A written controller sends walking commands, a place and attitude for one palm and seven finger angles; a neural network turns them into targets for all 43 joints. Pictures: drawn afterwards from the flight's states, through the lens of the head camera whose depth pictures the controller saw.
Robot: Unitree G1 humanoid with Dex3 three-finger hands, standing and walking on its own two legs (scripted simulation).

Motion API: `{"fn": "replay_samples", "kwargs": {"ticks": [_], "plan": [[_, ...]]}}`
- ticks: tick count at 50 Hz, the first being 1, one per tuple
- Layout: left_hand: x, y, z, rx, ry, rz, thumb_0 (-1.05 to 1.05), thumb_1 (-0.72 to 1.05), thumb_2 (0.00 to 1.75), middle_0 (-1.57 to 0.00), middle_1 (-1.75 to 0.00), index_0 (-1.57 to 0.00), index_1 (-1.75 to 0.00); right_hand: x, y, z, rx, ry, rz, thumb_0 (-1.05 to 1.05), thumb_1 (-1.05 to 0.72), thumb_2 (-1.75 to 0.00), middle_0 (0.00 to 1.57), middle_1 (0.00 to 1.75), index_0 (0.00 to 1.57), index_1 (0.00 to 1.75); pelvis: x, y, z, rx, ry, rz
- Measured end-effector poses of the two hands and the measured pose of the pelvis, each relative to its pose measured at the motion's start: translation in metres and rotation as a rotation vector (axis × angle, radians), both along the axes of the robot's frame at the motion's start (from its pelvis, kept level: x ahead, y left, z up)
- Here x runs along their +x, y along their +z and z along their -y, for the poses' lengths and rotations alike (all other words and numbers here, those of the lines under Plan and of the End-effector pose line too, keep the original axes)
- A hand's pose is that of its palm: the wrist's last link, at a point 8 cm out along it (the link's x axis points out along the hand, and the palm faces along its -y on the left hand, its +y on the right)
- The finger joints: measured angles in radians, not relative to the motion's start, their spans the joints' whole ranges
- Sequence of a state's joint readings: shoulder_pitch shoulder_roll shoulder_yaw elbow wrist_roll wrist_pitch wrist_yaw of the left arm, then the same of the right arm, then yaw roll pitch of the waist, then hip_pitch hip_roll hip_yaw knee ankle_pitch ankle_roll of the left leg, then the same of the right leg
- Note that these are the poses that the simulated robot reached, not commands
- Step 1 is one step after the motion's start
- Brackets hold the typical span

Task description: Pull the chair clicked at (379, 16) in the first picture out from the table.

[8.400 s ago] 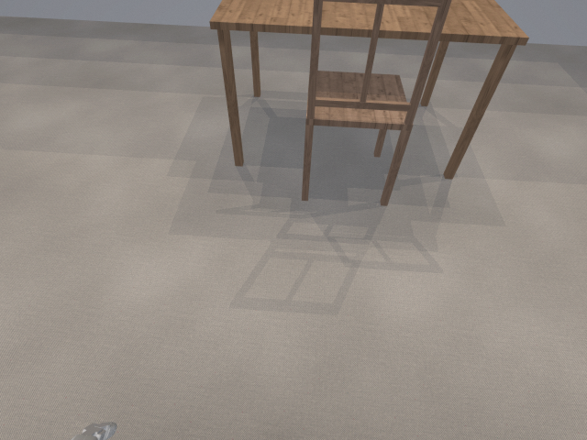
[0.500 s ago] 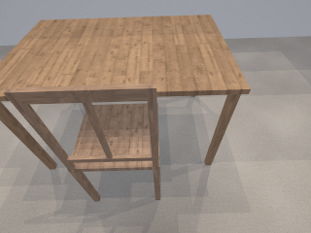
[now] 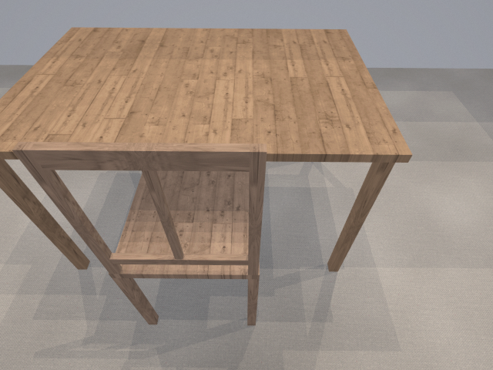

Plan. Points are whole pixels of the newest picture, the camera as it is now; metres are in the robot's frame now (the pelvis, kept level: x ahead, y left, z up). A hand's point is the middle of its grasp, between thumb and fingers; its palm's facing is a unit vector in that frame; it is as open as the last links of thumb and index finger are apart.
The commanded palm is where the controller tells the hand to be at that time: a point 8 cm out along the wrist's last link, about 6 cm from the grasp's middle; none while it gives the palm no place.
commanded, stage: come to a stop and stand still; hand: left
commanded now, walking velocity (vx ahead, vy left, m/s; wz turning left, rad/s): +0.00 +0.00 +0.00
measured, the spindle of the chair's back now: (166, 220) +0.41 +0.21 -0.06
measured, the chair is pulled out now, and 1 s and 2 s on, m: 0.00 0.00 0.00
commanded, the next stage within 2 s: look again from close up in 0.28 s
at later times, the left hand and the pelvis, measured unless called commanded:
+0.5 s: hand out of the picture -0.01 +0.19 -0.18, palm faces +0.00 -0.98 -0.21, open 7.4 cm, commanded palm none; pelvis -0.01 +0.02 +0.00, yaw -1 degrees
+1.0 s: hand out of the picture -0.05 +0.26 -0.18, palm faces +0.00 -0.98 -0.22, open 7.4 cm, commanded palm none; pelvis -0.05 +0.07 +0.00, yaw +0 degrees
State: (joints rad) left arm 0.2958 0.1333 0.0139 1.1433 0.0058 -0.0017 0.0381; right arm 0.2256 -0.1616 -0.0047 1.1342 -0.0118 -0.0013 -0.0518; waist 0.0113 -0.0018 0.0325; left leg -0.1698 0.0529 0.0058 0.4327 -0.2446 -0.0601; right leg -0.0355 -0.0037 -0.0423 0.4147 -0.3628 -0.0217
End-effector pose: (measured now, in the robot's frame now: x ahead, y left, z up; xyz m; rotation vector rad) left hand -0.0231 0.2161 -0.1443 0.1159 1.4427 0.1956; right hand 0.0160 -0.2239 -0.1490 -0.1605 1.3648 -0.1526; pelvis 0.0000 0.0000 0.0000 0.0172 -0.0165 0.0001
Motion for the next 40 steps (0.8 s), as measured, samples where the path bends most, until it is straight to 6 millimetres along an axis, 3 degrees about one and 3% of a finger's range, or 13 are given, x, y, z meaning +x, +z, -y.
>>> {"fn": "replay_samples", "kwargs": {"ticks": [12,20,24,31,40], "plan": [[0.017,0.004,-0.02,0.027,-0.019,0.035,0.0,0.9,0.9,-0.2,-0.3,-0.2,-0.3,-0.009,-0.001,-0.012,0.015,0.0,-0.026,0.0,-0.93,-0.9,0.19,0.3,0.2,0.3,0.002,0.001,-0.01,0.003,0.002,0.0],[0.014,0.004,-0.021,0.028,-0.026,0.039,0.0,0.9,0.9,-0.2,-0.3,-0.2,-0.3,-0.02,-0.001,-0.017,0.024,-0.002,-0.048,0.0,-0.92,-0.9,0.19,0.3,0.2,0.3,-0.001,0.001,-0.013,-0.003,0.004,-0.004],[0.008,0.001,-0.024,0.023,-0.067,0.053,0.0,0.9,0.9,-0.2,-0.3,-0.2,-0.3,-0.015,0.001,-0.015,0.004,-0.018,0.014,0.01,-0.93,-0.9,0.2,0.3,0.2,0.3,-0.01,-0.003,-0.021,-0.018,-0.02,-0.011],[0.006,-0.013,-0.042,-0.001,-0.072,0.094,0.0,0.9,0.9,-0.2,-0.3,-0.2,-0.3,-0.01,0.005,-0.025,-0.037,-0.012,0.088,0.0,-0.92,-0.9,0.19,0.3,0.2,0.3,-0.023,-0.011,-0.039,-0.03,-0.01,0.011],[-0.001,-0.011,-0.072,0.006,-0.086,0.126,0.0,0.9,0.9,-0.2,-0.3,-0.2,-0.3,-0.011,0.013,-0.05,-0.024,0.022,0.124,0.0,-0.93,-0.9,0.2,0.3,0.2,0.3,-0.041,-0.008,-0.057,-0.034,-0.004,0.004]]}}
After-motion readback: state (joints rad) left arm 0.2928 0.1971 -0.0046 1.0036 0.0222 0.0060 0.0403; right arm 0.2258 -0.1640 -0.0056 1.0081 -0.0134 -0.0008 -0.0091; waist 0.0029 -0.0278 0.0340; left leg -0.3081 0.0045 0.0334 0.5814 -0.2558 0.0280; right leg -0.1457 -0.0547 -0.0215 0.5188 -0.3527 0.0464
